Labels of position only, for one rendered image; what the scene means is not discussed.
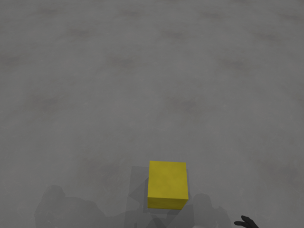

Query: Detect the robot right hand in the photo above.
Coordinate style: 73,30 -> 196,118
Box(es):
234,216 -> 259,228

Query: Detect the carton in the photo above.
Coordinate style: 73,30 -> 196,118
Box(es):
148,161 -> 189,210

